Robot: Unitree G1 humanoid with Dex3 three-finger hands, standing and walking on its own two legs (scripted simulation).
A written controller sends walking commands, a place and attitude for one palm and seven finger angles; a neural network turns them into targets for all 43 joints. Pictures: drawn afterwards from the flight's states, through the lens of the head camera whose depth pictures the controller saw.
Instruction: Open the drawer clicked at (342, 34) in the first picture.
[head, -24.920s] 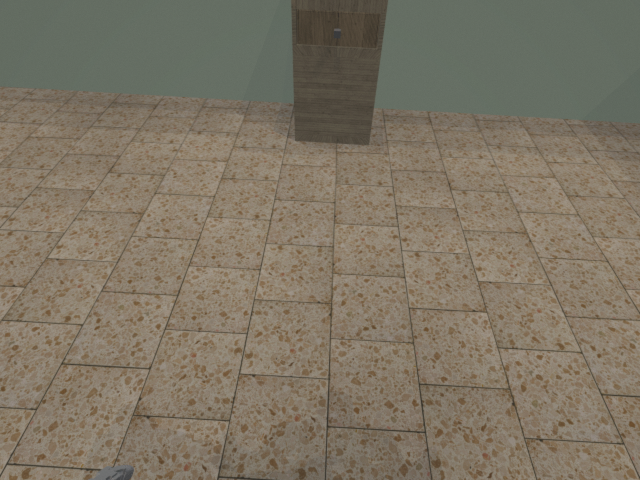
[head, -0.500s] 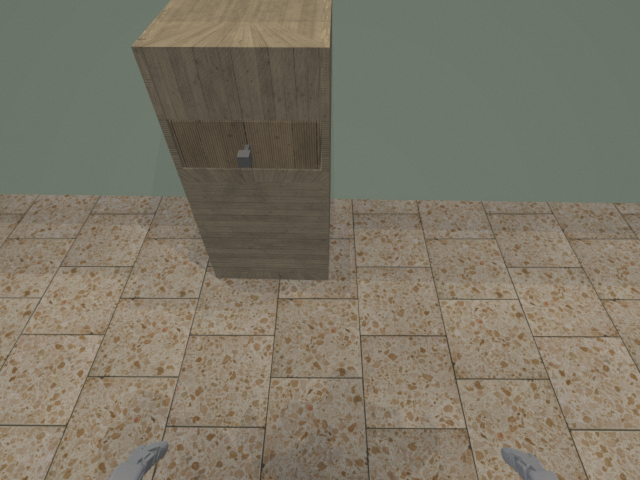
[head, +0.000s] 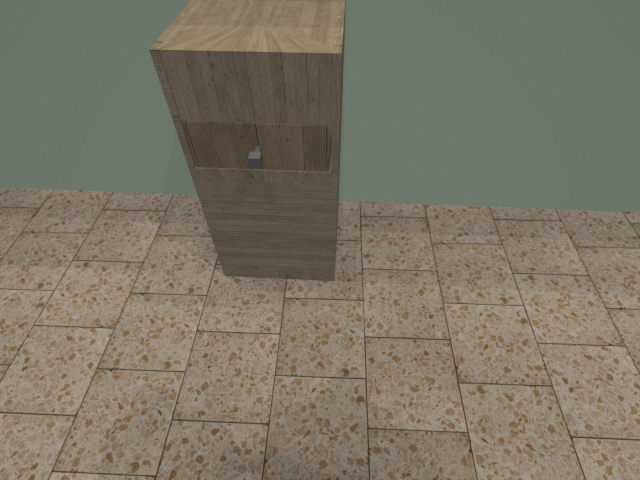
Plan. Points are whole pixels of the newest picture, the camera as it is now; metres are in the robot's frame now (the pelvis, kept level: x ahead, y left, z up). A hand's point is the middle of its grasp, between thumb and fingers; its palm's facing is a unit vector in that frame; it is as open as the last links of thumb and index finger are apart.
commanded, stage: let the arm hang, fingers relaxed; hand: left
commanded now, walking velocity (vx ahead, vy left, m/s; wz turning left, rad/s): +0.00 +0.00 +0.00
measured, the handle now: (256, 155) +0.90 +0.22 -0.16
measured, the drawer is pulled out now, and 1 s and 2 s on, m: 0.00 0.00 0.00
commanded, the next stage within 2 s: look to check the result in 0.36 s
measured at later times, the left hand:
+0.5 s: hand out of the picture +0.14 +0.23 -0.15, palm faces -0.06 -0.95 -0.31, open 7.4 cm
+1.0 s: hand (169, 476) +0.15 +0.23 -0.15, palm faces -0.05 -0.93 -0.36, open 7.4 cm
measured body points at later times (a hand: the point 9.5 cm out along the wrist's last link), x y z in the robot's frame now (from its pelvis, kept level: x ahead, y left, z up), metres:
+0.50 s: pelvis +0.04 -0.01 +0.01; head +0.07 -0.01 +0.45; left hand +0.14 +0.28 -0.13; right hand +0.12 -0.30 -0.13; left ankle +0.04 +0.10 -0.74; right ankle +0.03 -0.10 -0.74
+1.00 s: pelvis +0.07 -0.02 +0.01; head +0.09 -0.03 +0.45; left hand +0.16 +0.28 -0.12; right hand +0.14 -0.31 -0.14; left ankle +0.04 +0.10 -0.74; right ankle +0.03 -0.10 -0.74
